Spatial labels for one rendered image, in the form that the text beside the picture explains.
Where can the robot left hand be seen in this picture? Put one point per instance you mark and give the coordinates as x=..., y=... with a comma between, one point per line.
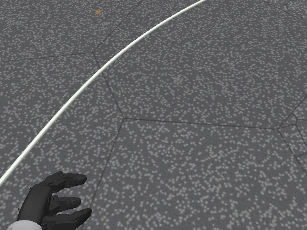
x=41, y=207

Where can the left robot forearm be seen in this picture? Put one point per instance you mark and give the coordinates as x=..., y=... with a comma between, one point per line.
x=24, y=225

